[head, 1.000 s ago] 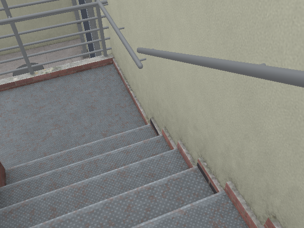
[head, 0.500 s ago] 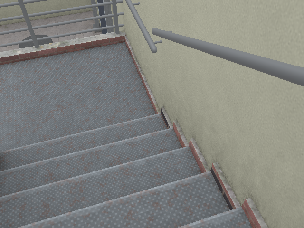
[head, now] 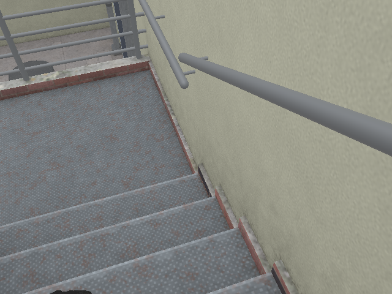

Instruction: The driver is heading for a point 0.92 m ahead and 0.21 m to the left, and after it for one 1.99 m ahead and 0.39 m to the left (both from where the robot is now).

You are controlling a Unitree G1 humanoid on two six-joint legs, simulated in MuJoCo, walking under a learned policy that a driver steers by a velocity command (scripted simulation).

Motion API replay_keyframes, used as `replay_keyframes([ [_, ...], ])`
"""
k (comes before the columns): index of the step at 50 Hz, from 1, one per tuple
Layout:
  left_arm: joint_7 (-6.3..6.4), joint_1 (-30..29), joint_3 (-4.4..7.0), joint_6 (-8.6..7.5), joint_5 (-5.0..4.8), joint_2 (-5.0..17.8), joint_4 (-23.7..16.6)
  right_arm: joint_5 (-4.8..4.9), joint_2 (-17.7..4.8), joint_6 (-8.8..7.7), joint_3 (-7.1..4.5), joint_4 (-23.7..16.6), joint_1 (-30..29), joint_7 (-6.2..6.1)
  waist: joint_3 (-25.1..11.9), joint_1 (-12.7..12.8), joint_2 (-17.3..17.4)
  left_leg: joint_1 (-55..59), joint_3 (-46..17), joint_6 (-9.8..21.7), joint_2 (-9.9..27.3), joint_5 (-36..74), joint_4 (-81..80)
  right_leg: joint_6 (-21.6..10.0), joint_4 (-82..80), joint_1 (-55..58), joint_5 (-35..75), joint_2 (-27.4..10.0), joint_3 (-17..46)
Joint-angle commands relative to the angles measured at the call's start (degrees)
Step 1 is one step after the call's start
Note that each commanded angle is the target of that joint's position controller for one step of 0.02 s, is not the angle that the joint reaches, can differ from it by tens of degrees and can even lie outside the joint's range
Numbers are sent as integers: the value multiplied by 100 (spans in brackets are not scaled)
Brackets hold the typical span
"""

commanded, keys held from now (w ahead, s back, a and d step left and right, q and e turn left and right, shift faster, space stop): w+q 0.74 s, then w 0.26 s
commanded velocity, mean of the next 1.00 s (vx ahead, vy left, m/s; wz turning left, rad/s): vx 0.50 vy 0.00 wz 0.52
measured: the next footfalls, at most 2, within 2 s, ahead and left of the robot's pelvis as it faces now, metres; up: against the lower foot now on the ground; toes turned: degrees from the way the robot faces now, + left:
right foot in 0.02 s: +0.15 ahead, -0.13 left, -0.16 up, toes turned +0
left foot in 0.60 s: +0.43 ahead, +0.11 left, -0.32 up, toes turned +21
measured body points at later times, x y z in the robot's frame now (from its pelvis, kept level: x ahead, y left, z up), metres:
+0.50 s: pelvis +0.24 -0.01 -0.13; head +0.26 -0.01 +0.31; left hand +0.08 +0.18 -0.27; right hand +0.52 -0.17 -0.23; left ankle +0.40 +0.14 -0.83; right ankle +0.11 -0.13 -0.79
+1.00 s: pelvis +0.48 +0.09 -0.26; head +0.47 +0.08 +0.19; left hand +0.50 +0.38 -0.37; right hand +0.55 -0.16 -0.40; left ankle +0.39 +0.10 -0.96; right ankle +0.71 +0.02 -0.94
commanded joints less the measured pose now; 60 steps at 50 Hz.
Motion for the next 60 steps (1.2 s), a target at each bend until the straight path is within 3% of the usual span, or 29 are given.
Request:
replay_keyframes([
  [1, 96, 2973, 353, 2, 187, 1089, 699, -12, -496, 200, -81, 130, 357, -36, -315, 1449, -159, -2404, -290, 472, 205, 2130, 3063, 3, 440, 3471, -415, -307, -179],
  [2, -48, 3483, 306, -100, 406, 1277, 689, 213, -108, 214, -52, 170, 988, -36, -974, 1273, -584, -3779, 41, 322, -33, -444, 5377, -306, 2518, 4753, 1838, -1388, 384],
  [3, -186, 3584, 312, -160, 357, 1206, 570, 191, -137, 241, -50, -167, 881, -201, -1213, 1185, -1090, -5003, 401, 225, 461, -90, 6035, -524, 2659, 4911, 1973, -2121, 1320],
  [4, -208, 3329, 316, -208, 142, 1149, 478, 95, -256, 305, -21, -365, 492, -249, -1230, 1175, -1261, -5511, 439, 178, 558, 912, 5520, -1170, 1422, 4253, -1743, -2592, 2395],
  [5, -108, 2450, 208, -216, 65, 559, 242, -252, -606, 372, -96, -642, -826, -211, -43, 1208, 50, -5140, 464, 119, 831, 2153, 4820, -1122, 262, 2353, -3978, -1962, 2076],
  [6, 2, 2190, 221, -287, 34, 814, 234, -271, -507, 433, -108, -921, -992, -126, 197, 983, -727, -5060, 570, 24, 872, 2253, 4915, -1653, 326, 1631, -3641, -2385, 2443],
  [7, 78, 1929, 73, -350, 21, 387, 356, -225, -724, 453, -148, -836, -1259, -56, 594, 752, -22, -4627, -25, -36, 1188, 3488, 3158, -1370, 490, 854, -2239, -1785, 1494],
  [8, 158, 1968, 132, -440, 93, 515, 398, -224, -584, 536, -124, -725, -1002, -33, 632, 558, -396, -4069, 103, -73, 1181, 3471, 2752, -1324, 539, 433, -1308, -1649, 1049],
  [9, 193, 1783, 118, -487, 37, 400, 451, -49, -431, 552, -117, -702, -1065, 50, 780, 372, -189, -3621, 179, -255, 1227, 4189, 1563, -1186, 401, -215, -1761, -1186, 448],
  [12, 213, 2512, 118, -454, -146, 543, 667, -156, -77, 633, -59, -931, -1434, 124, 193, 591, -581, -3866, 496, -145, 925, 4608, 1304, -1438, 721, 586, -231, -1645, 441],
  [13, 225, 2751, 155, -447, -70, 672, 604, -56, -71, 672, -110, -907, -1318, 85, -83, 555, -662, -3952, 458, -32, 865, 5170, 1593, -1323, 1065, 810, -369, -1630, 365],
  [16, 272, 3068, -9, -392, -107, 42, 597, -47, -119, 559, -195, -1100, -2307, 182, 235, 821, -428, -4485, 312, 111, 758, 6850, 116, -618, 1529, 1181, -2673, -976, -253],
  [21, 337, 3124, -17, -447, -70, 206, 516, -59, 3, 440, -148, -1373, -3521, 316, 870, 1207, 106, -3366, 909, -64, 676, 8732, -1939, -565, 2063, 248, -4434, -950, -750],
  [25, 448, 3623, 96, -269, -73, 365, 813, 2, 94, 419, -8, -1687, -4184, 374, 1194, 1630, -395, -2773, 1378, 52, 787, 7467, -2936, -556, 2905, 732, -2969, -1081, -1043],
  [27, 468, 3518, 173, 3, 107, 705, 714, 144, -129, 418, -77, -1401, -3292, 341, 1046, 1294, -110, -1927, 1763, 203, 593, 6026, -3206, -728, 4072, 814, -1561, -970, -1059],
  [29, 400, 3374, 171, 99, 96, 683, 754, 89, -353, 446, -214, -673, -1448, 282, 9, 416, 348, 191, 1540, 470, 628, 6372, -3915, -815, 6611, 547, -1035, -813, -1248],
  [30, 366, 3564, 202, 94, 96, 383, 720, -17, -692, 377, -292, -453, -965, 277, -177, 402, 1230, 1600, 662, 742, 1265, 8100, -3573, -709, 8813, -1037, -5553, -112, -1419],
  [31, 333, 3652, 107, 47, -18, 63, 403, -23, -1140, 358, -344, -477, -560, 322, -1208, 611, 1522, 3390, -168, 1120, 2230, 11162, -1051, -605, 10427, -2962, -7689, 41, -1100],
  [32, 252, 3391, 116, -108, -183, 423, -102, 167, -1318, 406, -415, -548, -293, 333, -2259, 219, 1435, 4023, -1672, 2065, 2761, 9443, -1877, -538, 10379, -3875, -7337, 48, -526],
  [33, 200, 2875, 64, -174, -60, 375, -206, 99, -1250, 459, -371, -595, -396, 175, -1957, 197, 1340, 3472, -2323, 2137, 2909, 5754, -3046, -456, 9761, -4505, -6846, 17, -320],
  [34, 217, 2606, 83, -89, 210, 474, 18, 104, -770, 428, -252, -673, -732, 124, -888, 300, 747, 2171, -2121, 1858, 2715, 3878, -3417, -413, 9095, -4643, -6406, -234, -222],
  [37, 223, 1778, 5, 53, 418, 208, -162, 27, -467, 229, -33, -769, -1454, 120, 575, 1010, -105, -1954, -1634, 1414, 1923, 3441, -3831, -83, 6116, -2744, -4350, -272, 13],
  [39, 147, 1939, -27, 97, 504, 71, 17, 157, -689, 249, -134, -764, -1455, 129, 127, 1164, 443, -2741, -1203, 1348, 1622, 5081, -4024, 220, 5118, -1330, -3347, -104, -368],
  [41, 130, 2593, 8, 64, 213, 125, 353, 185, -637, 281, -182, -716, -1281, 200, -320, 1239, 1080, -2464, -832, 1255, 1474, 6154, -3600, 146, 5200, -821, -2287, -175, -297],
  [42, 109, 2021, 149, 28, 173, 436, 92, 247, -323, 262, -151, -518, -953, 133, -45, 1053, 634, -1755, -892, 1245, 1295, 5389, -3238, 54, 4517, -1778, -1353, -301, 59],
  [46, -73, 779, 112, 95, 319, 236, -300, 260, -216, 264, -140, -492, -479, 56, 386, 656, 486, -1497, -1529, 1249, 1261, 2617, -2810, -98, 3147, -2340, -489, -141, 196],
  [54, -194, -207, 49, -42, 193, 145, -784, 63, -382, 179, 30, -521, 34, -59, 787, 27, 632, -1441, -1465, 1092, 976, 4303, -1634, -136, 1643, -1452, -1206, 351, -70],
  [58, -43, 818, 88, -112, -27, 166, -340, -30, -326, 255, 59, -271, 30, -175, 698, 248, 424, -1083, -1054, 1013, 858, 5473, -60, -328, -15, -95, -1093, 143, -146],
  [60, 32, 2428, 245, -39, 48, 468, 257, 129, -534, 220, 7, -183, -33, -65, 37, 967, 7, -1870, -355, 878, 542, 5443, 1976, -420, -283, 2084, -685, 230, -575],
])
